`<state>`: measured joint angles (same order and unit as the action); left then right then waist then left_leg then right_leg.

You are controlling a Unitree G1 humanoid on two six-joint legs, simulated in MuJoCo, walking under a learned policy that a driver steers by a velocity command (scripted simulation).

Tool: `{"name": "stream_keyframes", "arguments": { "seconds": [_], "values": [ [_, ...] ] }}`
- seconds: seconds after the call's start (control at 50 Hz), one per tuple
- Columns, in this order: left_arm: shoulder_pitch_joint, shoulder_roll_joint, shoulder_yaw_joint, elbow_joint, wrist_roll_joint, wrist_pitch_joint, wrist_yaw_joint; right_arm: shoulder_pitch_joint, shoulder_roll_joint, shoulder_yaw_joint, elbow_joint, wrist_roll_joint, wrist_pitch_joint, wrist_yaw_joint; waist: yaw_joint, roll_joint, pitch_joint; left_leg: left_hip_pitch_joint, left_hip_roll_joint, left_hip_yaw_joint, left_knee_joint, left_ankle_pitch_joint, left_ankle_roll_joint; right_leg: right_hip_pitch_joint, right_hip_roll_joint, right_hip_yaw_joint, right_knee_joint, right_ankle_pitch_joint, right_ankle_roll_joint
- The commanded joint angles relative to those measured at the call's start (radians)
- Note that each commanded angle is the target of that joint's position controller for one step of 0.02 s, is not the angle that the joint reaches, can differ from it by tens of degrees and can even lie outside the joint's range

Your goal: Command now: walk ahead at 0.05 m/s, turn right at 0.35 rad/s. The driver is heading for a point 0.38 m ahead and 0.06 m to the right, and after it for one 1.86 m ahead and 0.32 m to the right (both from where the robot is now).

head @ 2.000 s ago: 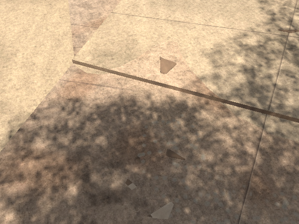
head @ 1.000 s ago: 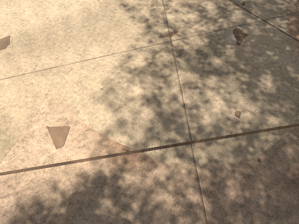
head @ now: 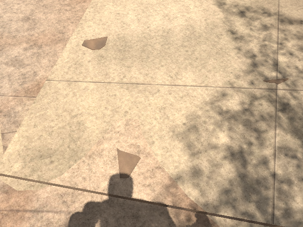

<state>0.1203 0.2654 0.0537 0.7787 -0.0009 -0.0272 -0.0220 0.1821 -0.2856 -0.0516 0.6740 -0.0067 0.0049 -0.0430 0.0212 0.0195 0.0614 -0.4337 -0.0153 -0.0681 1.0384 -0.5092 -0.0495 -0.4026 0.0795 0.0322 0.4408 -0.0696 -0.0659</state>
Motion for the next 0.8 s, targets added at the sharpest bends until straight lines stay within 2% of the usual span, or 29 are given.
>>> {"name": "stream_keyframes", "arguments": {
  "seconds": [0.02,0.06,0.12,0.18,0.2,0.22,0.24,0.26,0.28,0.3,0.32,0.36,0.4,0.46,0.52,0.56,0.58,0.6,0.62,0.64,0.66,0.68,0.7,0.72,0.74,0.78,0.8],
  "values": [
    [-0.049,0.177,0.053,-0.083,0.002,0.013,0.025,0.094,-0.07,-0.025,-0.044,-0.003,-0.005,-0.016,-0.035,-0.152,-0.155,0.037,0.005,0.007,-0.151,0.036,-0.008,0.085,-0.216,0.306,-0.19,-0.088,-0.173],
    [-0.045,0.188,0.062,-0.092,-0.006,0.022,0.033,0.08,-0.074,-0.024,-0.049,-0.001,-0.01,-0.013,-0.026,-0.152,-0.183,0.072,0.0,0.002,-0.23,0.114,-0.008,0.081,-0.219,0.325,-0.184,-0.119,-0.17],
    [-0.041,0.189,0.065,-0.101,-0.013,0.04,0.039,0.065,-0.081,-0.027,-0.059,0.002,-0.017,-0.002,-0.021,-0.154,-0.185,0.108,-0.012,0.002,-0.332,0.174,-0.003,0.074,-0.217,0.371,-0.166,-0.182,-0.148],
    [-0.045,0.176,0.061,-0.112,-0.025,0.061,0.046,0.105,-0.079,-0.036,-0.05,0.002,-0.031,0.012,-0.052,-0.152,-0.165,0.238,-0.02,0.03,-0.562,0.287,0.033,0.014,-0.166,0.373,-0.103,-0.258,-0.085],
    [-0.024,0.147,0.051,-0.114,-0.023,0.063,0.047,0.132,-0.124,-0.049,-0.054,-0.007,-0.033,0.008,-0.057,-0.098,-0.162,0.316,0.086,-0.052,-0.649,0.26,0.075,-0.062,-0.12,0.336,-0.017,-0.335,-0.035],
    [-0.033,0.093,0.04,-0.139,-0.022,0.057,0.046,0.123,-0.216,-0.071,-0.066,-0.036,-0.024,0.001,-0.04,0.14,-0.125,0.334,0.304,-0.299,-0.751,0.218,0.186,-0.234,0.014,0.161,0.218,-0.449,0.027],
    [-0.017,0.14,0.056,-0.152,-0.013,0.04,0.043,0.069,-0.221,-0.074,-0.084,-0.069,-0.027,0.006,-0.024,0.278,-0.115,0.227,0.44,-0.471,-0.806,0.305,0.298,-0.257,0.023,0.083,0.478,-0.522,0.061],
    [0.024,0.195,0.077,-0.125,-0.015,0.039,0.039,0.008,-0.157,-0.054,-0.115,-0.064,-0.035,0.0,0.0,0.189,-0.115,0.207,0.406,-0.403,-0.788,0.354,0.299,-0.232,-0.016,0.122,0.626,-0.468,0.079],
    [0.067,0.201,0.085,-0.095,-0.021,0.049,0.039,-0.047,-0.121,-0.044,-0.123,-0.041,-0.039,-0.003,0.026,0.125,-0.102,0.206,0.337,-0.283,-0.76,0.393,0.251,-0.23,-0.02,0.106,0.692,-0.409,0.097],
    [0.094,0.182,0.084,-0.075,-0.017,0.062,0.045,-0.07,-0.107,-0.04,-0.129,-0.021,-0.041,-0.006,0.029,0.096,-0.102,0.235,0.288,-0.203,-0.738,0.421,0.218,-0.245,-0.029,0.09,0.749,-0.355,0.119],
    [0.095,0.159,0.078,-0.077,-0.015,0.071,0.044,-0.067,-0.101,-0.035,-0.126,-0.011,-0.04,-0.007,0.018,0.095,-0.092,0.247,0.276,-0.153,-0.725,0.498,0.218,-0.262,-0.038,0.08,0.788,-0.328,0.138],
    [0.048,0.125,0.065,-0.111,-0.023,0.076,0.038,-0.029,-0.104,-0.037,-0.115,-0.016,-0.032,-0.01,-0.012,0.105,-0.085,0.276,0.251,-0.069,-0.721,0.577,0.231,-0.265,-0.055,0.031,0.743,-0.29,0.166],
    [-0.015,0.107,0.054,-0.153,-0.026,0.075,0.031,0.024,-0.122,-0.047,-0.1,-0.017,-0.021,-0.014,-0.054,0.132,-0.102,0.358,0.273,-0.051,-0.708,0.621,0.253,-0.278,-0.078,0.012,0.643,-0.289,0.185],
    [-0.044,0.086,0.039,-0.189,-0.021,0.075,0.013,0.031,-0.165,-0.066,-0.094,-0.011,-0.01,-0.011,-0.072,0.152,-0.134,0.372,0.306,-0.014,-0.689,0.652,0.265,-0.18,-0.106,-0.027,0.491,-0.332,0.176],
    [-0.033,0.107,0.045,-0.204,-0.023,0.081,0.001,0.018,-0.188,-0.078,-0.088,0.002,-0.007,0.001,-0.069,0.174,-0.144,0.34,0.327,0.018,-0.67,0.677,0.263,-0.067,-0.093,-0.084,0.359,-0.337,0.145],
    [-0.012,0.113,0.051,-0.209,-0.025,0.087,-0.006,0.005,-0.192,-0.082,-0.081,0.019,-0.01,0.008,-0.052,0.181,-0.145,0.339,0.339,0.029,-0.631,0.683,0.243,-0.006,-0.084,-0.103,0.234,-0.289,0.11],
    [0.023,0.11,0.055,-0.199,-0.025,0.088,-0.009,-0.012,-0.188,-0.082,-0.077,0.031,-0.011,0.009,-0.025,0.173,-0.15,0.32,0.33,0.055,-0.588,0.669,0.215,0.062,-0.07,-0.121,0.117,-0.206,0.082],
    [0.071,0.121,0.064,-0.183,-0.023,0.088,-0.005,0.009,-0.166,-0.078,-0.062,0.036,-0.013,0.009,-0.007,0.145,-0.159,0.268,0.303,0.098,-0.518,0.613,0.165,0.172,-0.046,-0.118,-0.002,-0.104,0.049],
    [0.119,0.185,0.085,-0.176,-0.023,0.085,0.007,0.057,-0.124,-0.067,-0.048,0.018,-0.017,0.013,-0.005,0.006,-0.185,0.111,0.242,0.184,-0.349,0.45,0.077,0.36,-0.12,0.019,-0.055,0.135,0.002],
    [0.137,0.318,0.109,-0.2,-0.012,0.078,0.025,0.041,-0.044,-0.035,-0.106,-0.048,-0.02,0.02,-0.036,-0.338,-0.187,-0.238,0.097,0.236,-0.013,-0.173,-0.034,0.531,-0.412,0.414,-0.01,0.609,-0.156],
    [0.152,0.275,0.092,-0.208,0.029,0.054,0.015,-0.05,-0.097,-0.046,-0.119,-0.025,-0.024,0.012,0.057,-0.256,-0.265,-0.279,0.057,0.058,0.14,-0.212,-0.04,0.438,-0.499,0.464,-0.047,0.567,-0.311],
    [0.109,0.225,0.072,-0.2,0.033,0.036,0.013,-0.072,-0.136,-0.056,-0.107,0.006,-0.017,0.008,0.04,-0.18,-0.214,-0.276,0.082,0.032,0.185,-0.131,-0.03,0.393,-0.437,0.346,-0.059,0.477,-0.278],
    [0.045,0.172,0.056,-0.191,0.017,0.028,0.018,-0.054,-0.135,-0.059,-0.085,0.011,-0.01,0.004,0.005,-0.152,-0.179,-0.27,0.095,0.025,0.149,-0.046,-0.021,0.358,-0.372,0.263,-0.061,0.389,-0.214],
    [0.003,0.122,0.037,-0.188,0.002,0.027,0.023,-0.033,-0.129,-0.059,-0.058,0.002,-0.003,-0.002,-0.012,-0.125,-0.173,-0.244,0.11,0.017,0.11,0.022,-0.025,0.339,-0.334,0.214,-0.063,0.347,-0.171],
    [-0.031,0.091,0.021,-0.179,-0.001,0.025,0.027,0.003,-0.116,-0.056,-0.04,-0.005,0.004,-0.002,-0.039,-0.135,-0.171,-0.165,0.109,0.022,0.092,0.098,-0.034,0.282,-0.305,0.157,-0.071,0.385,-0.159],
    [-0.045,0.049,0.001,-0.154,0.019,0.019,0.033,0.058,-0.082,-0.045,-0.006,0.005,0.008,0.009,-0.062,-0.148,-0.185,-0.044,0.105,0.028,0.007,0.18,-0.043,0.239,-0.271,0.074,-0.088,0.38,-0.148],
    [-0.051,0.05,0.0,-0.145,0.025,0.016,0.034,0.054,-0.068,-0.037,-0.002,0.01,0.009,0.014,-0.056,-0.145,-0.174,-0.007,0.108,0.03,-0.078,0.198,-0.042,0.234,-0.259,0.047,-0.093,0.339,-0.138]
  ]
}}
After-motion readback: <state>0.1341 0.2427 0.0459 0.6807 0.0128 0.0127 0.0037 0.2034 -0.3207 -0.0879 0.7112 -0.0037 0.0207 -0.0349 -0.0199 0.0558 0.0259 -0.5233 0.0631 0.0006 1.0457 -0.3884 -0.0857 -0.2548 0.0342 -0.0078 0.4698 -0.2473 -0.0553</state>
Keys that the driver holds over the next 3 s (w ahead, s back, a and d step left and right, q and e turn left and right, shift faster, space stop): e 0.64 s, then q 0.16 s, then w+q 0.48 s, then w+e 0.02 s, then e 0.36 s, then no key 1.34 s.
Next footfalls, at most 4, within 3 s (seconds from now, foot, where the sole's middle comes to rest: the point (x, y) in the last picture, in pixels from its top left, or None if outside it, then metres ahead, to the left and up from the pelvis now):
0.20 left None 0.11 0.14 -0.77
0.62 right None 0.02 -0.10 -0.77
1.24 left None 0.25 0.11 -0.77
1.64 right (195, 219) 0.46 -0.12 -0.75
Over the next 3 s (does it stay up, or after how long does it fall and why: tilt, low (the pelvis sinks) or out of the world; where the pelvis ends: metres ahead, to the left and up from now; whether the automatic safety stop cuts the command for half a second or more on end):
stays up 0.37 -0.01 0.02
